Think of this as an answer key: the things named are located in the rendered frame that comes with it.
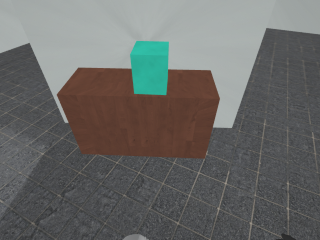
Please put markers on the pedestal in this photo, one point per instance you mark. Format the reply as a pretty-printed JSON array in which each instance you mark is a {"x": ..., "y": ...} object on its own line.
[{"x": 107, "y": 118}]

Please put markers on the carton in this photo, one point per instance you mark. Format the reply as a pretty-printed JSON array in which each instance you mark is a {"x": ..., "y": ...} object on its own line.
[{"x": 149, "y": 65}]

